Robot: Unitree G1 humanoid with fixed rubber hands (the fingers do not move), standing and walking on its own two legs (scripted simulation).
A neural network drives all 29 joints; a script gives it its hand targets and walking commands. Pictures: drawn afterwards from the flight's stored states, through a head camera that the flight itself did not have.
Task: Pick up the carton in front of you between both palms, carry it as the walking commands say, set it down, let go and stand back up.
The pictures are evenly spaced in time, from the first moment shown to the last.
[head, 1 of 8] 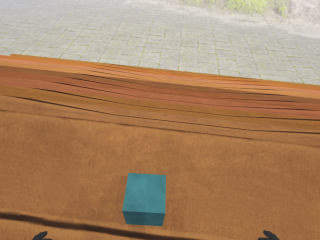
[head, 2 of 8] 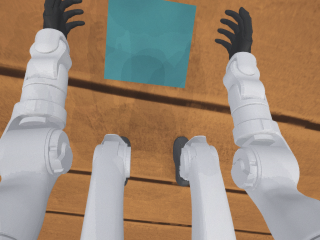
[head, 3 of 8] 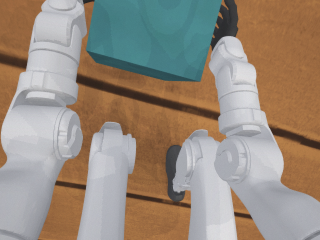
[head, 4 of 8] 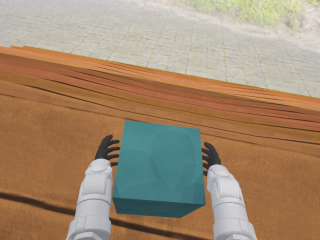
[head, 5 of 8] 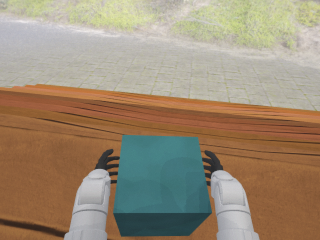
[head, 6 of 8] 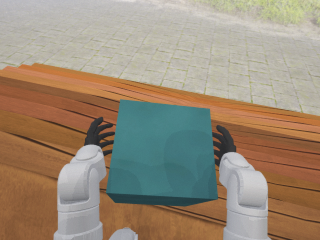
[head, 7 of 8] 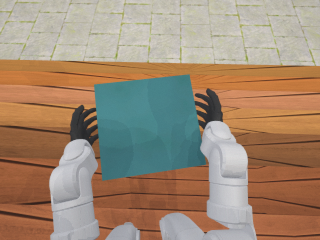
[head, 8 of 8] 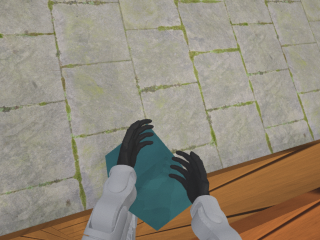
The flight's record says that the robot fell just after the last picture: yes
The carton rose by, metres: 0.67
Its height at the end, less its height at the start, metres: -0.97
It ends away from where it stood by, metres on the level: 3.69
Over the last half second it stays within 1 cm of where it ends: no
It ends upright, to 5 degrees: no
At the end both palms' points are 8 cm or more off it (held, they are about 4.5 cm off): yes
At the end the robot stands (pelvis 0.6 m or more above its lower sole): no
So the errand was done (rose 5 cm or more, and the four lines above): no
